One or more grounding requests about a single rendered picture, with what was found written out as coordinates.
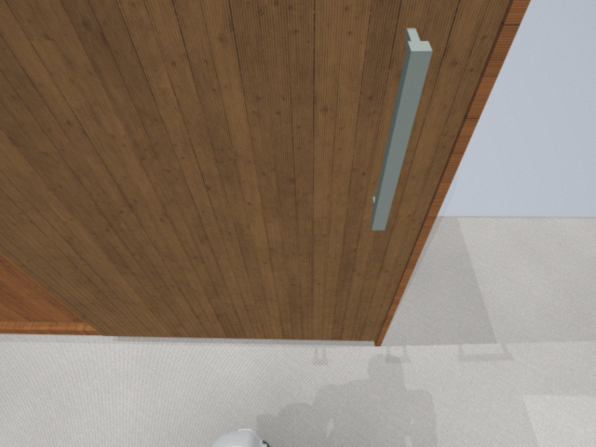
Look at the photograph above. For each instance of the handle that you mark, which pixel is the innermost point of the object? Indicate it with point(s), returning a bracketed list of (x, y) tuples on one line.
[(412, 79)]

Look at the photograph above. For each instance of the wardrobe door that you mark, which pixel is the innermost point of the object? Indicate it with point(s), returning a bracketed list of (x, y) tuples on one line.
[(23, 299), (207, 168)]

